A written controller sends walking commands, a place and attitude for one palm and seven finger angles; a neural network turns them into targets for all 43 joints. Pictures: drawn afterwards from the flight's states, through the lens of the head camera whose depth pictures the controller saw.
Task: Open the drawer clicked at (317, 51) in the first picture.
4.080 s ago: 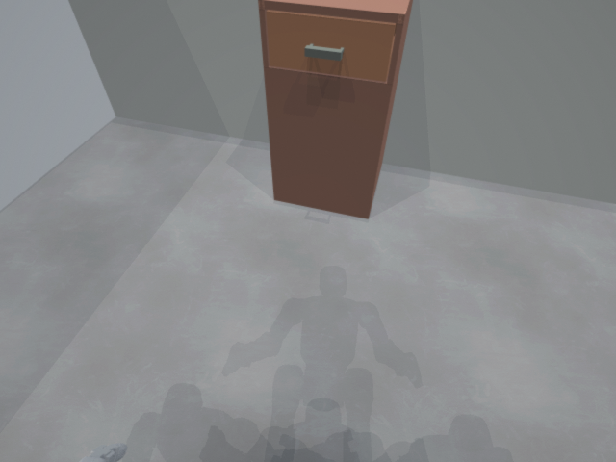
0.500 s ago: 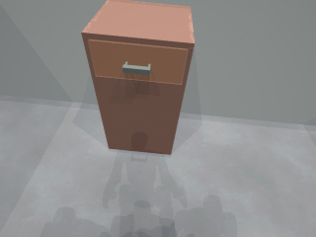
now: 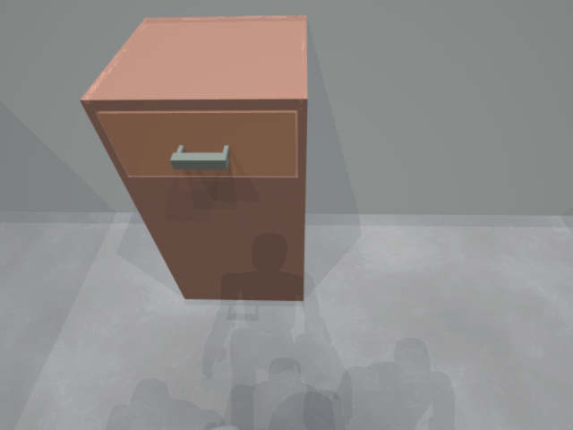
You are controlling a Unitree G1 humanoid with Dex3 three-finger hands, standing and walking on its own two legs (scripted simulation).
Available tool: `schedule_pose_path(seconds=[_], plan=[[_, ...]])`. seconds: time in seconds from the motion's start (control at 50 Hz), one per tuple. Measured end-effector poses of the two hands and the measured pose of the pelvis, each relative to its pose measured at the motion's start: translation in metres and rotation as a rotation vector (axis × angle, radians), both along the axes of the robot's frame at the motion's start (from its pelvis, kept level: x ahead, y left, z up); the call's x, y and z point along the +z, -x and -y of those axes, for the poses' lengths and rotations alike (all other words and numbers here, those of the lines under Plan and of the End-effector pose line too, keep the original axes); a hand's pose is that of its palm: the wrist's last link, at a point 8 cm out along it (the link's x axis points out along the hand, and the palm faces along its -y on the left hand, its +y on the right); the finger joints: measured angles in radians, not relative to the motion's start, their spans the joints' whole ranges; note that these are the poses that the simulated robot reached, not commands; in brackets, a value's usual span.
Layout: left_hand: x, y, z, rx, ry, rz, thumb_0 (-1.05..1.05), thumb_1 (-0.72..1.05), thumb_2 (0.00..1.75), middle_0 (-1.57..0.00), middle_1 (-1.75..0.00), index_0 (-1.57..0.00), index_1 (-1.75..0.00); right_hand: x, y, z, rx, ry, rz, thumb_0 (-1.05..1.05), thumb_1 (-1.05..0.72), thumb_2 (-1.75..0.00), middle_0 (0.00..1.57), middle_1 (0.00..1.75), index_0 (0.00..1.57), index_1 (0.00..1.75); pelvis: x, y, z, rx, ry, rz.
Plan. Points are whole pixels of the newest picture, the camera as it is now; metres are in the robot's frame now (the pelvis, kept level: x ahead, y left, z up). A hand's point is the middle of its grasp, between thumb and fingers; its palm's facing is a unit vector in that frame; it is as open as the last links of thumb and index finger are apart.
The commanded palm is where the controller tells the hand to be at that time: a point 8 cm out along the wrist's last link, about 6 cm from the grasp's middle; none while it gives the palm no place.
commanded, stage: take the last steps up to it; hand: left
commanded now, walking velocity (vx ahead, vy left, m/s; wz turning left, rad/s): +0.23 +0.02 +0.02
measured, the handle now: (201, 155) +0.66 +0.22 -0.02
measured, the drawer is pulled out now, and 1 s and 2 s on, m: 0.00 0.00 0.00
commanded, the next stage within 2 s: come to a stop and stand still in 0.18 s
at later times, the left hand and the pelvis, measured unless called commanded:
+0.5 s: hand out of the picture +0.13 +0.20 -0.19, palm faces +0.04 -0.98 -0.18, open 7.4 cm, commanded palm none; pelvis +0.12 +0.03 +0.00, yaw -2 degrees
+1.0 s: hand out of the picture +0.15 +0.14 -0.14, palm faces +0.05 -0.96 -0.29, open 7.3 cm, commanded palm none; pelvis +0.10 -0.05 +0.01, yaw -1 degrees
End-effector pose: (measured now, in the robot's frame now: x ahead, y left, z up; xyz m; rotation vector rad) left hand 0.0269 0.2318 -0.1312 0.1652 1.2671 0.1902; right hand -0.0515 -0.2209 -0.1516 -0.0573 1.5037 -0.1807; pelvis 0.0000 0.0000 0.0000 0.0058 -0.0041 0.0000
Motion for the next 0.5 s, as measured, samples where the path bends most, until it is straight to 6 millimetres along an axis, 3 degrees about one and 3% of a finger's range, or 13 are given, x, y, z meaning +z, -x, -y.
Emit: schedule_pose_path(seconds=[0.14, 0.22, 0.28, 0.34, 0.4, 0.5], plan=[[-0.008, 0.019, 0.019, 0.037, 0.066, -0.153, 0.0, 0.92, 0.9, -0.19, -0.3, -0.2, -0.3, 0.01, -0.14, 0.007, 0.067, 0.032, 0.248, 0.01, -0.91, -0.9, 0.2, 0.3, 0.19, 0.3, 0.002, -0.043, -0.003, -0.001, 0.015, 0.006], [-0.02, 0.023, 0.022, 0.083, 0.113, -0.227, 0.01, 0.91, 0.9, -0.2, -0.3, -0.2, -0.3, 0.016, -0.21, -0.007, 0.128, 0.044, 0.333, 0.01, -0.91, -0.9, 0.2, 0.3, 0.19, 0.3, -0.004, -0.072, -0.013, 0.003, 0.029, 0.015], [-0.034, 0.018, 0.017, 0.104, 0.141, -0.279, 0.01, 0.91, 0.9, -0.2, -0.3, -0.2, -0.3, 0.014, -0.251, -0.02, 0.161, 0.064, 0.387, 0.01, -0.91, -0.9, 0.2, 0.3, 0.19, 0.3, -0.016, -0.097, -0.024, -0.002, 0.036, 0.021], [-0.04, -0.002, 0.006, 0.093, 0.139, -0.296, 0.01, 0.91, 0.9, -0.2, -0.3, -0.2, -0.3, 0.013, -0.266, -0.031, 0.158, 0.073, 0.404, 0.01, -0.91, -0.9, 0.2, 0.3, 0.19, 0.3, -0.019, -0.112, -0.031, -0.017, 0.014, 0.032], [-0.035, -0.036, -0.006, 0.071, 0.109, -0.255, 0.01, 0.91, 0.9, -0.2, -0.3, -0.2, -0.3, 0.014, -0.263, -0.041, 0.138, 0.066, 0.361, 0.0, -0.91, -0.9, 0.2, 0.3, 0.2, 0.3, -0.012, -0.121, -0.034, -0.024, 0.003, 0.036], [-0.025, -0.094, -0.019, 0.021, 0.055, -0.154, 0.01, 0.91, 0.9, -0.19, -0.3, -0.2, -0.3, 0.015, -0.26, -0.03, 0.084, 0.084, 0.322, -0.02, -0.94, -0.9, 0.21, 0.3, 0.2, 0.3, -0.005, -0.124, -0.032, -0.029, -0.001, 0.03]])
